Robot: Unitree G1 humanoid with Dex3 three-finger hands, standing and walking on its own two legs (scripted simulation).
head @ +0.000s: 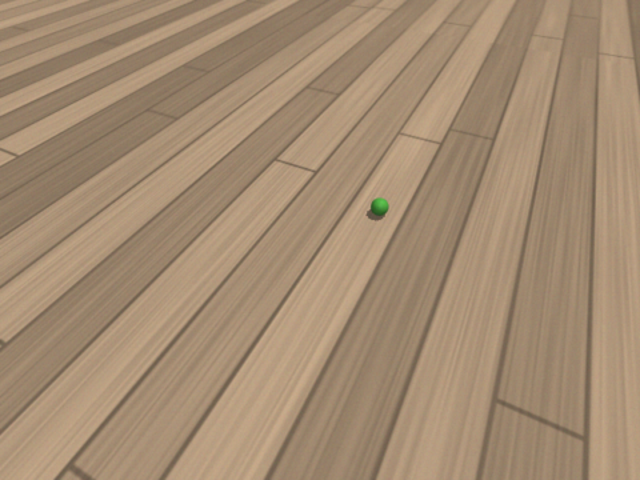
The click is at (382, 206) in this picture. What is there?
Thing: free ball
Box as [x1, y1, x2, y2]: [371, 198, 388, 215]
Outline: 377,198 372,202 371,209 375,214 380,215 387,210 388,205 384,199
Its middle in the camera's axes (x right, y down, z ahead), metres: +0.30 -0.17 +1.82
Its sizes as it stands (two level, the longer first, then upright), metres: 0.084 0.084 0.084
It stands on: the floor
